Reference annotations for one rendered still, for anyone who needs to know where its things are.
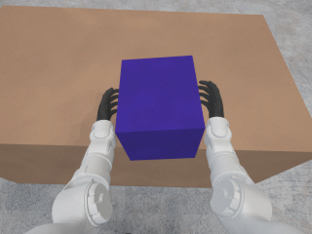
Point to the robot right upper arm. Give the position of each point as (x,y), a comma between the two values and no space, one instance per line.
(244,209)

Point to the robot left upper arm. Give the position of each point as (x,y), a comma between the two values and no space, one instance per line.
(82,209)

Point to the carton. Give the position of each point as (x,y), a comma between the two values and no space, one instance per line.
(159,111)

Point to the left robot forearm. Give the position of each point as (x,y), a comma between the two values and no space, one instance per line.
(98,159)

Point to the robot right hand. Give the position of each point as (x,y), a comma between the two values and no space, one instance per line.
(214,102)

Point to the right robot forearm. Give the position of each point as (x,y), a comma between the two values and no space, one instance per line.
(222,159)

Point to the robot left hand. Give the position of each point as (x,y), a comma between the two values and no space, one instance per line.
(104,111)

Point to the pedestal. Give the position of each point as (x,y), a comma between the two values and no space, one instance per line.
(57,62)

